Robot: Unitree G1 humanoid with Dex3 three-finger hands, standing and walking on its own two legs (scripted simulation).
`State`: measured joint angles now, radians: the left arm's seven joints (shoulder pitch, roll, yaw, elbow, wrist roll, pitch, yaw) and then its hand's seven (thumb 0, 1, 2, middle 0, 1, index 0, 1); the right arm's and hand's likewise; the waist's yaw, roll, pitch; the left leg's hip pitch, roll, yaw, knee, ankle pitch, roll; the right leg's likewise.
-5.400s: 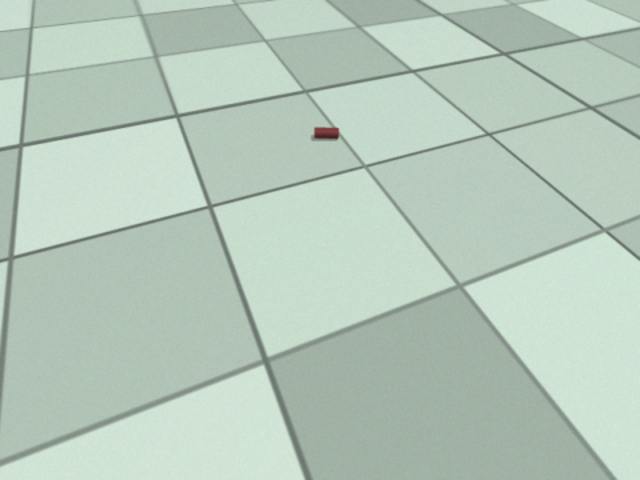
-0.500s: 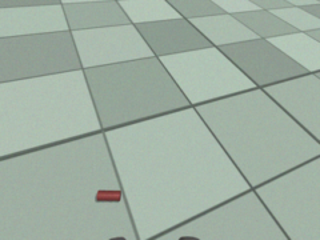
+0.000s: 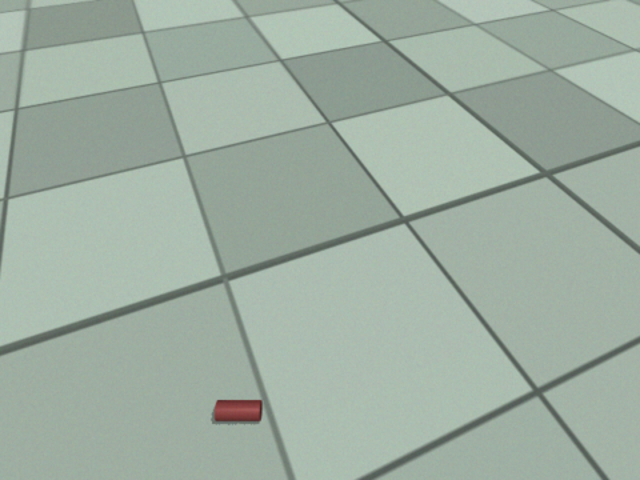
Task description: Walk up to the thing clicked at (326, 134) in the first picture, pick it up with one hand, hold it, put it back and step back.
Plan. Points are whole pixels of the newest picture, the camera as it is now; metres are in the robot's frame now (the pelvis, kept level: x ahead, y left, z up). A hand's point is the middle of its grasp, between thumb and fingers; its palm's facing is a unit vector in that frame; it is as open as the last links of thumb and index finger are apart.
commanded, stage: walk up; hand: left
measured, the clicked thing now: (238, 410) +0.43 +0.24 -0.74
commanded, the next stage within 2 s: stand in 1.20 s
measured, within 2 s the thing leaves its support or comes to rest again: neither
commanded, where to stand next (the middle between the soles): +0.05 +0.00 m, yaw +1 degrees
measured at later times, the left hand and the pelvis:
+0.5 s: hand out of the picture +0.11 +0.26 -0.15, palm faces -0.01 -0.93 -0.36, open 7.4 cm; pelvis +0.02 +0.00 +0.00, yaw +0 degrees
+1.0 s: hand out of the picture +0.10 +0.26 -0.15, palm faces +0.01 -0.94 -0.33, open 7.4 cm; pelvis +0.02 +0.00 +0.01, yaw +1 degrees
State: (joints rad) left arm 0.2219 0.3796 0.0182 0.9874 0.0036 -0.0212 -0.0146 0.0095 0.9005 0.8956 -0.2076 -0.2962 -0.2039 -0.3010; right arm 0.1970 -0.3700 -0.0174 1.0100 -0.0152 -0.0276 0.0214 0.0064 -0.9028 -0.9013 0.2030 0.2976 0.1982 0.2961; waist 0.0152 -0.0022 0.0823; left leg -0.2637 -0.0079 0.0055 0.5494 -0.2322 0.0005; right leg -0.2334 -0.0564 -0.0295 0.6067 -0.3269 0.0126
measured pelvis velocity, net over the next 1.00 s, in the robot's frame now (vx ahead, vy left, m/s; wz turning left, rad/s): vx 0.02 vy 0.00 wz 0.01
